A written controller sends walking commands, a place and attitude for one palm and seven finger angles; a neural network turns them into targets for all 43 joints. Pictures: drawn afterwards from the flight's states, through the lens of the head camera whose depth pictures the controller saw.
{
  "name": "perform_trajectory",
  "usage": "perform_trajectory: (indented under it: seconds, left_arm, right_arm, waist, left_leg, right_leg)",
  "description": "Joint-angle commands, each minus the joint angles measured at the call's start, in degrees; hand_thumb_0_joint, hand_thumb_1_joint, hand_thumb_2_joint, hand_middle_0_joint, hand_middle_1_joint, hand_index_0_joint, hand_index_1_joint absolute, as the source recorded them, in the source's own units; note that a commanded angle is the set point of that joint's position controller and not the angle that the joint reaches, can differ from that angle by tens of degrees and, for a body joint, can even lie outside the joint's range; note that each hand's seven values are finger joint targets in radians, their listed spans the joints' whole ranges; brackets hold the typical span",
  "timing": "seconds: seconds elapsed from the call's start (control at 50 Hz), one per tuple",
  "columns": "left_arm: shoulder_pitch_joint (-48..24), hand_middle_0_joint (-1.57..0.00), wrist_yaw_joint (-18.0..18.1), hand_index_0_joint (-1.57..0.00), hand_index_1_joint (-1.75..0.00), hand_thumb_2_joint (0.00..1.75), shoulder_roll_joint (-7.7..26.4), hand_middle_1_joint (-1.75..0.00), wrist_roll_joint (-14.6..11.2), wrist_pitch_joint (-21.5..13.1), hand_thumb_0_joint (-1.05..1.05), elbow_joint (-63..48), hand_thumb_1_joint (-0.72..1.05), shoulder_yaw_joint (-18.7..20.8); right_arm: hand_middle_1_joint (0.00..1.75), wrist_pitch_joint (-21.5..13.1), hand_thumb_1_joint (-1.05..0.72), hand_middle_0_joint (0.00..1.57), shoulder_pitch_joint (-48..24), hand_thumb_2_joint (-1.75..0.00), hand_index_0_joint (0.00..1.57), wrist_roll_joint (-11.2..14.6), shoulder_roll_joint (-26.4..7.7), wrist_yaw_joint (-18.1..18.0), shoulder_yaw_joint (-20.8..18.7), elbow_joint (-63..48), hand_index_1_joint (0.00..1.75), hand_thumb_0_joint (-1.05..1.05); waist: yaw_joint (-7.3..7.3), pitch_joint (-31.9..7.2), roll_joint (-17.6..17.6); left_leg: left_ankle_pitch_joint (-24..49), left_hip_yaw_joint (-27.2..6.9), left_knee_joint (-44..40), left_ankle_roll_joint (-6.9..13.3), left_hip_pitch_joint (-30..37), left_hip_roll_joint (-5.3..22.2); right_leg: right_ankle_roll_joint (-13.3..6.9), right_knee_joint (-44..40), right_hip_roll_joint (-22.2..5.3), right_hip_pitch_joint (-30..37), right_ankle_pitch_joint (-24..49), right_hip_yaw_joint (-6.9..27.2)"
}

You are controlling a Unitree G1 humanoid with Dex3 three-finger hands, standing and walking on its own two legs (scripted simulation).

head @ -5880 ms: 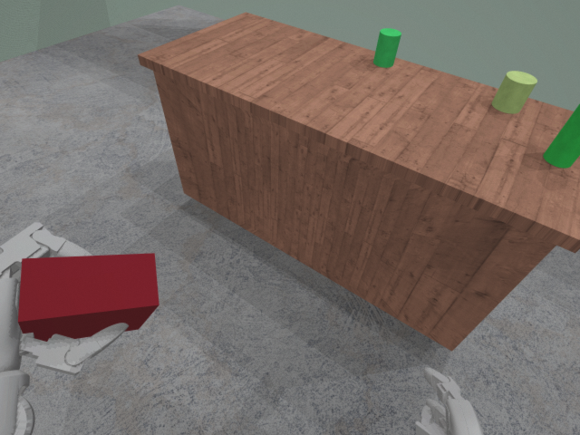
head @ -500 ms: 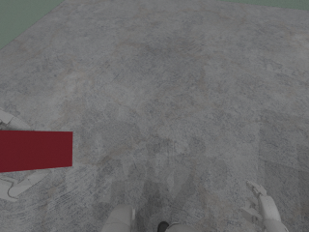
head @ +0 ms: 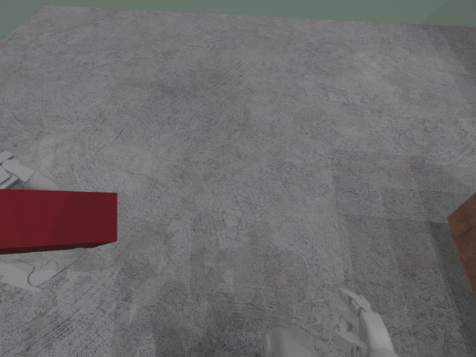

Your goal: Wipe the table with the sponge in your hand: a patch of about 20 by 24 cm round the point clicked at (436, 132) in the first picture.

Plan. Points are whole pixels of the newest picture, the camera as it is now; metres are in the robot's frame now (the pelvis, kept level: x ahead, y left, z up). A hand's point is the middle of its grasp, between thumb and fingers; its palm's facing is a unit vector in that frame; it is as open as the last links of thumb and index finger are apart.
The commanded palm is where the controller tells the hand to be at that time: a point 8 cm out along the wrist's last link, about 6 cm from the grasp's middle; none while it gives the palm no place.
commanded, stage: turn to face it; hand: left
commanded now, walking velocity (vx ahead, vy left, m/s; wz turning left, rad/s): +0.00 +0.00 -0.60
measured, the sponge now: (69, 224) +0.23 +0.22 +0.18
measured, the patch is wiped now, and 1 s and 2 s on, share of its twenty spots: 0.00 0.00 0.00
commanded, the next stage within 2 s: none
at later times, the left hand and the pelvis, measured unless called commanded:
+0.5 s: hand (173, 255) +0.20 +0.09 +0.19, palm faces +0.11 -0.83 -0.55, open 9.9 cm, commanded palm +0.17 +0.14 +0.18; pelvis -0.08 -0.07 -0.01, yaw -19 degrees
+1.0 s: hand (345, 337) +0.14 -0.08 +0.18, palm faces -0.19 -0.75 -0.63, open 9.9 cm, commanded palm +0.11 -0.01 +0.18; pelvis -0.18 -0.14 +0.00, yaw -36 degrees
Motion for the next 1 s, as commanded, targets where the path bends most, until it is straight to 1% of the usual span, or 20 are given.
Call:
perform_trajectory:
  seconds: [0.0, 0.1, 0.12, 0.16, 0.18, 0.2, 0.26, 0.38, 0.42, 0.44, 0.46, 0.5, 0.56, 0.7, 0.72, 0.76, 0.8, 0.84, 0.9, 0.98]
  left_arm:
    - [-1.5, -1.2, 2.1, -1.2, -1.6, 1.3, 2.8, -1.6, -1.3, -1.5, 0.0, -13.0, 0.1, 0.8]
    - [-9.7, -1.2, 3.0, -1.2, -1.6, 1.3, 6.3, -1.6, 0.2, -1.5, 0.0, -13.5, 0.1, 0.6]
    - [-10.5, -1.2, 3.2, -1.2, -1.6, 1.3, 7.0, -1.6, 0.1, -2.0, 0.0, -14.1, 0.1, 1.5]
    - [-7.1, -1.2, 4.6, -1.2, -1.6, 1.3, 14.3, -1.6, -0.1, -3.3, 0.0, -14.1, 0.1, 8.6]
    - [-6.1, -1.2, 5.0, -1.2, -1.6, 1.3, 14.7, -1.6, -0.8, -3.1, 0.0, -15.2, 0.1, 10.2]
    - [-4.6, -1.2, 4.5, -1.2, -1.6, 1.3, 15.7, -1.6, -1.4, -2.6, 0.0, -17.9, 0.1, 10.5]
    - [7.5, -1.2, 4.0, -1.2, -1.6, 1.3, 12.4, -1.6, -3.4, -3.7, 0.0, -21.2, 0.1, 12.6]
    - [9.1, -1.2, 4.1, -1.2, -1.6, 1.3, 9.9, -1.6, -3.3, -2.7, 0.0, -16.5, 0.1, 12.9]
    - [6.5, -1.2, 3.4, -1.2, -1.6, 1.3, 7.9, -1.6, -3.1, -2.9, 0.0, -16.1, 0.1, 10.4]
    - [5.6, -1.2, 3.4, -1.2, -1.6, 1.3, 8.0, -1.6, -2.2, -3.6, 0.0, -14.7, 0.1, 10.7]
    - [4.6, -1.2, 3.5, -1.2, -1.6, 1.3, 8.4, -1.6, -1.1, -3.9, 0.0, -12.0, 0.1, 10.2]
    - [-0.2, -1.2, 3.0, -1.2, -1.6, 1.3, 6.6, -1.6, -0.7, -3.8, 0.0, -11.2, 0.1, 6.5]
    - [-6.0, -1.2, 2.7, -1.2, -1.6, 1.3, 1.9, -1.6, -0.4, -2.4, 0.0, -13.3, 0.1, -1.8]
    - [-7.0, -1.2, 3.9, -1.2, -1.6, 1.3, 8.1, -1.6, -0.1, -1.2, 0.0, -17.9, 0.1, 2.1]
    - [-6.9, -1.2, 3.8, -1.2, -1.6, 1.3, 8.4, -1.6, -0.5, -1.4, 0.0, -18.5, 0.1, 2.8]
    - [-3.0, -1.2, 4.8, -1.2, -1.6, 1.3, 15.2, -1.6, -1.6, -2.2, 0.0, -16.6, 0.1, 10.8]
    - [1.9, -1.2, 4.0, -1.2, -1.6, 1.3, 14.0, -1.6, -3.0, -0.6, 0.0, -14.5, 0.1, 12.0]
    - [9.6, -1.2, 3.7, -1.2, -1.6, 1.3, 10.7, -1.6, -4.3, -1.5, 0.0, -12.3, 0.1, 12.2]
    - [10.6, -1.2, 3.9, -1.2, -1.6, 1.3, 8.6, -1.6, -4.2, -1.9, 0.0, -9.5, 0.1, 11.0]
    - [9.9, -1.2, 4.1, -1.2, -1.6, 1.3, 7.9, -1.6, -3.9, -1.6, 0.0, -7.9, 0.1, 8.8]
  right_arm:
    - [0.3, -3.5, -0.9, 0.2, -0.5, -0.9, 0.2, 2.3, -10.0, -0.8, -3.1, -7.6, 0.3, 0.0]
    - [0.3, -7.0, -0.9, 0.2, 1.7, -0.9, 0.2, 1.4, -10.9, -1.4, -3.1, -6.7, 0.3, 0.0]
    - [0.3, -7.5, -0.9, 0.2, 1.2, -0.9, 0.2, 1.8, -10.0, -1.2, -2.8, -6.9, 0.3, 0.0]
    - [0.3, -7.5, -0.9, 0.2, -2.3, -0.9, 0.2, 1.3, -7.3, -1.9, -1.8, -8.2, 0.3, 0.0]
    - [0.3, -7.2, -0.9, 0.2, -4.1, -0.9, 0.2, 1.4, -7.0, -2.3, -1.5, -7.3, 0.3, 0.0]
    - [0.3, -6.2, -0.9, 0.2, -5.4, -0.9, 0.2, 1.7, -8.7, -2.1, -2.9, -7.4, 0.3, 0.0]
    - [0.3, -3.5, -0.9, 0.2, -6.0, -0.9, 0.2, 1.2, -6.2, -1.4, -0.7, -7.2, 0.3, 0.0]
    - [0.3, -2.5, -0.9, 0.2, -2.2, -0.9, 0.2, 1.0, -8.6, -1.4, -2.4, -6.7, 0.3, 0.0]
    - [0.3, -3.0, -0.9, 0.2, -0.9, -0.9, 0.2, 0.7, -10.5, -2.4, -3.1, -7.2, 0.3, 0.0]
    - [0.3, -3.2, -0.9, 0.2, -2.5, -0.9, 0.2, 0.4, -11.4, -2.9, -3.4, -8.1, 0.3, 0.0]
    - [0.3, -3.5, -0.9, 0.2, -2.9, -0.9, 0.2, 0.6, -10.5, -2.9, -3.4, -7.8, 0.3, 0.0]
    - [0.3, -4.0, -0.9, 0.2, -3.4, -0.9, 0.2, 0.6, -9.6, -2.7, -3.0, -6.9, 0.3, 0.0]
    - [0.3, -4.6, -0.9, 0.2, -1.9, -0.9, 0.2, 1.8, -10.3, -1.9, -3.0, -6.5, 0.3, 0.0]
    - [0.3, -8.0, -0.9, 0.2, 0.7, -0.9, 0.2, 1.1, -10.1, -1.2, -2.3, -7.4, 0.3, 0.0]
    - [0.3, -8.0, -0.9, 0.2, 1.0, -0.9, 0.2, 1.4, -8.9, -0.9, -2.2, -7.6, 0.3, 0.0]
    - [0.3, -7.4, -0.9, 0.2, -3.7, -0.9, 0.2, 0.6, -6.3, -1.6, -0.7, -9.1, 0.3, 0.0]
    - [0.3, -5.5, -0.9, 0.2, -5.5, -0.9, 0.2, 1.5, -7.6, -1.5, -2.1, -8.6, 0.3, 0.0]
    - [0.3, -2.8, -0.9, 0.2, -5.2, -0.9, 0.2, 0.9, -5.1, -1.4, -0.5, -6.7, 0.3, 0.0]
    - [0.3, -0.7, -0.9, 0.2, -5.8, -0.9, 0.2, 1.0, -5.9, -1.3, -1.0, -6.1, 0.3, 0.0]
    - [0.3, 0.1, -0.9, 0.2, -5.6, -0.9, 0.2, 0.9, -8.5, -1.7, -2.5, -6.0, 0.3, 0.0]
  waist:
    - [-1.66, -4.3, 10.7]
    - [-1.88, -8.7, 14.8]
    - [-1.48, -10.5, 10.8]
    - [0.67, -13.0, -14.3]
    - [1.13, -14.8, -14.7]
    - [0.68, -16.1, -13.2]
    - [-0.12, -16.0, -4.3]
    - [-1.55, -14.3, -7.8]
    - [-2.42, -11.3, 2.8]
    - [-1.07, -9.2, 15.8]
    - [-1.09, -8.3, 15.6]
    - [-1.32, -6.0, 14.5]
    - [-1.5, -4.0, 14.4]
    - [-0.71, -9.7, 16.0]
    - [-0.83, -10.9, 9.7]
    - [0.95, -11.8, -14.2]
    - [-0.09, -13.3, -11.8]
    - [-0.7, -14.6, -5.1]
    - [-1.37, -15.8, -5.5]
    - [-0.71, -14.9, -5.8]
  left_leg:
    - [14.6, -1.2, -8.5, 5.7, 0.1, 16.1]
    - [21.9, 2.5, 5.8, 1.2, 2.3, 12.9]
    - [18.7, 3.2, 12.0, 0.1, 1.0, 11.5]
    - [-22.9, 0.7, 34.5, -3.5, -21.6, 0.1]
    - [-21.5, -6.2, 41.3, -3.1, -22.2, 1.4]
    - [-19.7, -9.4, 43.5, -3.0, -21.2, 2.4]
    - [-13.4, -7.7, 34.3, -2.8, -18.5, 1.7]
    - [-5.1, -3.8, 4.4, -2.2, 1.5, -1.5]
    - [-4.6, -12.0, -10.4, 1.8, 8.6, 7.2]
    - [2.7, -22.3, -14.0, 7.4, 5.9, 19.6]
    - [4.4, -23.3, -14.1, 10.3, -1.1, 23.8]
    - [5.2, -15.4, -11.7, 9.9, -5.7, 21.6]
    - [9.7, -3.9, -8.8, 6.8, -3.7, 16.7]
    - [8.4, 1.2, 4.0, 2.2, -1.2, 14.3]
    - [4.8, 2.3, 11.7, 0.7, -2.4, 11.8]
    - [-24.0, -0.7, 35.7, -3.5, -22.6, -0.7]
    - [-15.7, -10.2, 44.1, -3.7, -22.3, 1.4]
    - [-9.4, -9.7, 45.4, -4.5, -27.2, 1.6]
    - [-7.3, -8.9, 41.5, -4.9, -25.4, 0.9]
    - [-7.3, -8.9, 37.0, -4.0, -22.3, -0.7]
  right_leg:
    - [1.3, -15.3, -4.7, 7.2, -1.0, -5.3]
    - [1.4, -37.3, -2.3, 21.9, 9.5, -11.5]
    - [0.1, -41.6, -5.5, 26.5, 16.3, -8.5]
    - [-10.6, -39.4, -22.6, 38.4, 63.2, 18.3]
    - [-12.1, -38.6, -25.5, 36.7, 64.8, 18.9]
    - [-12.4, -39.6, -24.8, 34.2, 53.7, 21.0]
    - [-12.6, -38.6, -19.7, 32.1, 39.1, 13.4]
    - [-9.6, -41.8, -14.8, 15.2, 11.9, 16.4]
    - [-4.9, -28.5, -7.5, 5.6, 2.5, 11.1]
    - [-1.5, -10.8, -1.6, 1.1, -9.8, 3.1]
    - [-0.6, 2.7, -2.8, 2.9, -9.2, 0.0]
    - [0.1, 8.4, -6.0, 2.9, -5.0, 1.3]
    - [1.2, -3.0, -6.4, 5.5, -2.5, -4.0]
    - [0.8, -33.9, -4.3, 23.2, 4.9, -10.2]
    - [-1.0, -39.6, -7.9, 26.0, 11.2, -6.1]
    - [-11.2, -43.2, -23.7, 33.6, 50.5, 22.4]
    - [-10.9, -44.5, -23.4, 29.7, 36.8, 25.1]
    - [-12.1, -39.8, -19.2, 37.7, 41.5, 16.7]
    - [-11.1, -40.7, -17.3, 38.6, 43.4, 12.9]
    - [-10.1, -44.5, -16.7, 35.1, 36.6, 17.8]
